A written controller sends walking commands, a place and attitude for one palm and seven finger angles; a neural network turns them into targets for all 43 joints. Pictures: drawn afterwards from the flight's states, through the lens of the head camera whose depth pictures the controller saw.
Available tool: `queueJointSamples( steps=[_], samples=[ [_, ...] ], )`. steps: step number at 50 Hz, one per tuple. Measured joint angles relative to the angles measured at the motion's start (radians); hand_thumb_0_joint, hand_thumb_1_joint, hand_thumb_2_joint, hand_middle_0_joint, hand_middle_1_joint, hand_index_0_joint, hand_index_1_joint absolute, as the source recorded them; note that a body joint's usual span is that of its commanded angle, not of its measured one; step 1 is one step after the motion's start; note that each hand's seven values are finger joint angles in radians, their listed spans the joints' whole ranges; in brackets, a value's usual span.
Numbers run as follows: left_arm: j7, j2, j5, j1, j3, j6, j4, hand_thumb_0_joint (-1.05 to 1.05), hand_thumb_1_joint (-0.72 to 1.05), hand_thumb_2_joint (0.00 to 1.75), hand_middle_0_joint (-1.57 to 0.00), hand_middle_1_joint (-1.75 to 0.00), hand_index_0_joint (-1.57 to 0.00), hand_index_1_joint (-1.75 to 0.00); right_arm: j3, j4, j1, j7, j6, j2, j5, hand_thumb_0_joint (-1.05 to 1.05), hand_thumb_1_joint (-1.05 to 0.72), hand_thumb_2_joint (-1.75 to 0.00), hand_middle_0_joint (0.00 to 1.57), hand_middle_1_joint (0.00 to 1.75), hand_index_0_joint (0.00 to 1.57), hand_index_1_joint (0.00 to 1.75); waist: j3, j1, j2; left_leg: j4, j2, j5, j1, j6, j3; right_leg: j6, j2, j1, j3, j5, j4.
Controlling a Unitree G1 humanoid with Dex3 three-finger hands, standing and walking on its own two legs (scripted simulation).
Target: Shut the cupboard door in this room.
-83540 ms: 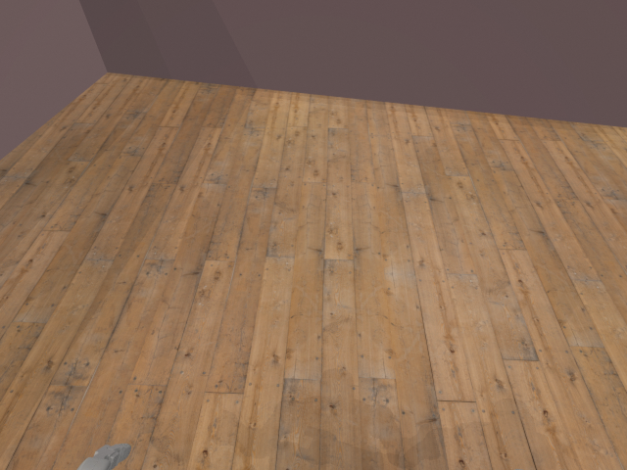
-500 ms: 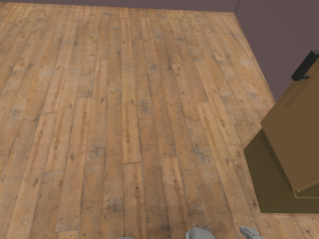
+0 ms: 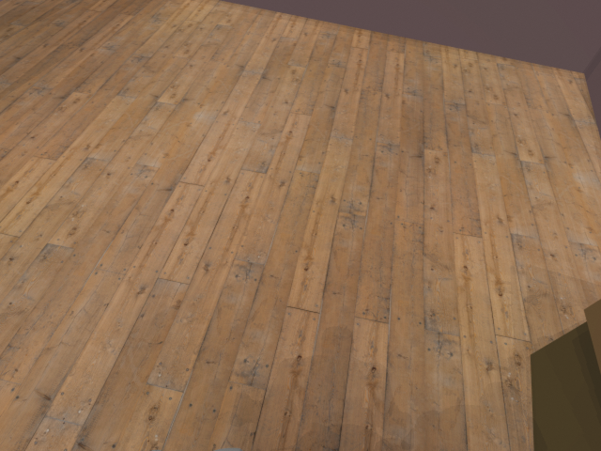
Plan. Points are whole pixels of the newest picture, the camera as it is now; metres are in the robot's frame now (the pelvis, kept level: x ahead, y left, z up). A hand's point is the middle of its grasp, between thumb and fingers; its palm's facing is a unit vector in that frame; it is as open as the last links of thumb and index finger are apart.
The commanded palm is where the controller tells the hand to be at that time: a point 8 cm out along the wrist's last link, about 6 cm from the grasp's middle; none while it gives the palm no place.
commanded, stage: walk to a spot facing it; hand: left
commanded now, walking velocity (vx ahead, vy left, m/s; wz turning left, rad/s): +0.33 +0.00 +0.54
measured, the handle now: out of the picture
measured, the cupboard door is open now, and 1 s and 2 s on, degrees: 6 6 6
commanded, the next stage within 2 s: turn to face it in 1.00 s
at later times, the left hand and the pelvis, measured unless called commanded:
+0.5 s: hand (184, 372) +0.25 +0.20 -0.15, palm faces +0.18 -0.95 -0.25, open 7.4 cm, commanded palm none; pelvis +0.17 -0.01 -0.02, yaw +11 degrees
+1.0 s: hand (187, 409) +0.20 +0.19 -0.19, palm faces +0.55 -0.82 -0.15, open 7.3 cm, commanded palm none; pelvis +0.34 +0.08 -0.02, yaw +29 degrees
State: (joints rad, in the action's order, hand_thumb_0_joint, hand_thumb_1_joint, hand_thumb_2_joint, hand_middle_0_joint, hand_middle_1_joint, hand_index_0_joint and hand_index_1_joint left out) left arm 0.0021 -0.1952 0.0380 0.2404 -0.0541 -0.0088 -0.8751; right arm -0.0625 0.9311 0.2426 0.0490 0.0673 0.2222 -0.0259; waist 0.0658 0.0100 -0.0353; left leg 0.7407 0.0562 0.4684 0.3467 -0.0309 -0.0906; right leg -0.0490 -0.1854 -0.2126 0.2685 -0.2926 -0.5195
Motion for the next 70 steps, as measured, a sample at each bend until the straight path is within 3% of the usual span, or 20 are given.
queueJointSamples(
  steps=[2,3,5,9,13,18,22,25,27,30,35,40,45,49,50,52,55,61,65,70],
  samples=[
    [0.007,-0.015,-0.007,0.024,-0.009,0.002,-0.011,0.00,0.91,0.89,-0.21,-0.30,-0.20,-0.30,0.006,-0.012,0.003,-0.001,-0.023,0.002,-0.002,0.01,-0.91,-0.90,0.20,0.30,0.19,0.30,-0.007,-0.007,-0.011,-0.159,-0.011,-0.074,-0.061,0.019,-0.006,-0.016,-0.030,-0.019,0.018,-0.049,-0.077],
    [0.011,-0.025,-0.012,0.034,-0.016,0.012,-0.020,0.00,0.91,0.89,-0.21,-0.30,-0.20,-0.30,0.007,-0.016,-0.001,-0.006,-0.036,0.001,-0.006,0.01,-0.91,-0.90,0.20,0.30,0.19,0.30,-0.008,-0.008,-0.017,-0.154,-0.020,-0.149,-0.052,0.032,-0.001,-0.021,-0.035,-0.051,-0.008,-0.121,-0.165],
    [0.013,-0.048,-0.007,0.045,-0.025,0.041,-0.049,0.00,0.91,0.89,-0.20,-0.30,-0.20,-0.30,0.014,-0.020,-0.007,-0.019,-0.061,-0.011,-0.009,0.01,-0.91,-0.90,0.20,0.30,0.19,0.30,-0.005,-0.010,-0.030,-0.122,-0.029,-0.141,-0.059,0.047,-0.006,-0.014,-0.007,-0.136,-0.104,-0.203,-0.369],
    [0.021,-0.068,-0.005,0.027,-0.034,0.054,-0.076,0.01,0.91,0.89,-0.20,-0.30,-0.20,-0.29,0.029,-0.023,0.037,-0.045,-0.094,-0.027,-0.009,0.01,-0.91,-0.90,0.20,0.30,0.20,0.30,-0.011,0.008,-0.017,-0.207,-0.045,-0.136,-0.133,0.050,0.024,-0.007,0.046,-0.275,-0.185,-0.112,-0.566],
    [0.030,-0.062,-0.009,-0.019,-0.027,0.034,-0.048,0.01,0.91,0.89,-0.20,-0.30,-0.20,-0.29,0.039,0.017,0.084,-0.055,-0.103,-0.035,-0.004,0.01,-0.91,-0.90,0.20,0.30,0.20,0.30,-0.005,0.007,0.006,-0.320,-0.061,-0.168,-0.222,0.052,0.060,-0.016,0.061,-0.349,-0.219,0.005,-0.510],
    [0.037,-0.036,-0.014,-0.073,-0.014,0.019,-0.017,0.01,0.91,0.89,-0.20,-0.30,-0.20,-0.29,0.039,0.069,0.125,-0.053,-0.096,-0.040,-0.006,0.01,-0.91,-0.90,0.20,0.30,0.20,0.30,-0.004,0.016,0.028,-0.376,-0.071,-0.146,-0.305,0.037,0.096,-0.012,0.073,-0.339,-0.225,0.083,-0.272],
    [0.043,-0.018,-0.013,-0.079,-0.007,-0.007,0.001,0.00,0.91,0.89,-0.20,-0.30,-0.20,-0.29,0.031,0.100,0.149,-0.049,-0.086,-0.036,-0.005,0.01,-0.91,-0.90,0.20,0.30,0.20,0.30,-0.015,0.024,0.046,-0.293,-0.062,-0.044,-0.330,0.016,0.121,0.007,0.108,-0.234,-0.204,0.105,-0.103],
    [0.030,0.010,-0.007,-0.083,0.000,-0.039,0.000,0.00,0.91,0.89,-0.20,-0.30,-0.20,-0.29,0.017,0.118,0.123,-0.046,-0.064,-0.021,0.006,0.01,-0.91,-0.90,0.20,0.30,0.20,0.30,0.001,0.014,0.077,0.119,-0.062,0.049,-0.172,0.066,0.151,0.081,0.117,-0.211,-0.158,0.055,-0.156],
    [0.018,0.029,-0.008,-0.062,0.004,-0.041,-0.010,0.00,0.91,0.89,-0.20,-0.30,-0.20,-0.29,0.009,0.116,0.089,-0.044,-0.058,-0.012,0.003,0.01,-0.91,-0.90,0.20,0.30,0.20,0.30,0.008,0.009,0.078,0.364,-0.069,-0.033,-0.041,0.077,0.138,0.084,0.115,-0.165,-0.135,0.037,-0.120],
    [0.006,0.050,-0.008,-0.013,0.006,-0.037,-0.045,0.00,0.91,0.89,-0.20,-0.30,-0.20,-0.29,0.001,0.094,0.043,-0.038,-0.062,-0.004,-0.001,0.01,-0.91,-0.90,0.20,0.30,0.19,0.30,0.000,0.015,0.067,0.494,-0.042,-0.167,0.107,0.065,0.101,0.085,0.120,-0.082,-0.101,0.062,-0.005],
    [-0.011,0.041,-0.009,0.059,-0.007,-0.055,-0.089,-0.01,0.95,0.89,-0.20,-0.30,-0.20,-0.30,-0.004,0.062,-0.002,-0.029,-0.058,-0.006,-0.003,0.01,-0.91,-0.90,0.19,0.30,0.19,0.30,-0.018,0.012,0.050,0.448,0.003,-0.258,0.244,0.033,0.074,0.085,0.129,0.038,-0.022,0.064,0.134],
    [-0.013,0.047,-0.005,0.112,0.003,-0.064,-0.119,0.00,0.93,0.89,-0.20,-0.30,-0.20,-0.29,0.002,0.040,-0.067,-0.016,-0.042,-0.007,-0.004,0.01,-0.91,-0.90,0.19,0.30,0.19,0.30,0.000,-0.010,0.042,0.271,0.030,-0.263,0.277,0.025,0.025,0.064,0.127,0.130,0.051,0.019,0.174],
    [-0.007,0.048,-0.003,0.150,0.010,-0.055,-0.143,0.00,0.92,0.89,-0.20,-0.30,-0.20,-0.29,0.017,0.003,-0.144,0.001,-0.048,-0.014,-0.004,0.01,-0.91,-0.90,0.19,0.30,0.19,0.30,0.038,-0.041,0.028,0.039,0.028,-0.227,0.225,0.052,-0.019,0.020,0.099,0.201,0.108,-0.063,0.141],
    [0.003,0.039,-0.009,0.187,0.008,-0.040,-0.155,0.00,0.91,0.89,-0.20,-0.30,-0.20,-0.29,0.028,-0.043,-0.174,0.003,-0.077,-0.011,-0.010,0.01,-0.91,-0.90,0.19,0.30,0.19,0.30,0.045,-0.048,0.009,-0.111,-0.023,-0.227,0.111,0.100,-0.055,-0.023,0.014,0.200,0.127,-0.183,-0.052],
    [0.009,0.038,-0.014,0.187,0.008,-0.028,-0.157,0.00,0.91,0.89,-0.20,-0.30,-0.20,-0.29,0.027,-0.058,-0.173,-0.001,-0.091,-0.004,-0.012,0.01,-0.91,-0.90,0.19,0.30,0.19,0.30,0.042,-0.038,0.018,-0.097,-0.030,-0.291,0.117,0.116,-0.052,-0.018,-0.002,0.146,0.088,-0.200,-0.206],
    [0.012,0.020,-0.019,0.145,0.008,0.002,-0.151,0.00,0.91,0.89,-0.20,-0.30,-0.20,-0.29,0.029,-0.064,-0.171,-0.019,-0.107,-0.003,-0.006,0.01,-0.91,-0.90,0.19,0.30,0.19,0.30,0.056,-0.033,0.016,-0.034,-0.055,-0.241,0.118,0.136,-0.044,-0.004,0.015,0.003,-0.067,-0.227,-0.530],
    [0.003,-0.007,-0.015,0.064,-0.007,0.009,-0.113,0.01,0.91,0.89,-0.20,-0.30,-0.20,-0.29,0.041,-0.050,-0.137,-0.041,-0.108,-0.010,-0.003,0.00,-0.91,-0.90,0.20,0.30,0.20,0.30,0.051,-0.036,0.011,-0.086,-0.080,-0.204,0.062,0.134,-0.029,0.006,0.047,-0.184,-0.177,-0.163,-0.740],
    [-0.009,-0.024,-0.012,-0.058,-0.010,-0.001,-0.045,0.00,0.92,0.89,-0.20,-0.30,-0.20,-0.29,0.052,0.023,-0.052,-0.075,-0.112,-0.041,0.003,0.00,-0.92,-0.90,0.20,0.30,0.20,0.30,0.024,-0.026,0.011,-0.274,-0.102,-0.244,-0.091,0.135,-0.009,0.000,0.066,-0.351,-0.259,0.009,-0.587],
    [-0.013,-0.013,-0.017,-0.078,-0.002,0.019,-0.049,0.00,0.92,0.89,-0.20,-0.30,-0.19,-0.29,0.055,0.063,0.001,-0.079,-0.103,-0.052,0.003,0.01,-0.93,-0.90,0.20,0.30,0.20,0.30,-0.006,-0.016,0.015,-0.334,-0.094,-0.226,-0.181,0.124,-0.023,0.007,0.097,-0.339,-0.276,0.077,-0.441],
    [-0.001,0.011,-0.017,-0.069,0.001,0.053,-0.059,0.00,0.92,0.89,-0.20,-0.30,-0.19,-0.29,0.055,0.086,0.030,-0.080,-0.083,-0.063,-0.003,0.01,-0.92,-0.90,0.20,0.30,0.20,0.30,-0.012,-0.006,0.022,-0.315,-0.070,-0.156,-0.234,0.108,-0.081,0.020,0.129,-0.268,-0.239,0.064,-0.306]
  ],
)
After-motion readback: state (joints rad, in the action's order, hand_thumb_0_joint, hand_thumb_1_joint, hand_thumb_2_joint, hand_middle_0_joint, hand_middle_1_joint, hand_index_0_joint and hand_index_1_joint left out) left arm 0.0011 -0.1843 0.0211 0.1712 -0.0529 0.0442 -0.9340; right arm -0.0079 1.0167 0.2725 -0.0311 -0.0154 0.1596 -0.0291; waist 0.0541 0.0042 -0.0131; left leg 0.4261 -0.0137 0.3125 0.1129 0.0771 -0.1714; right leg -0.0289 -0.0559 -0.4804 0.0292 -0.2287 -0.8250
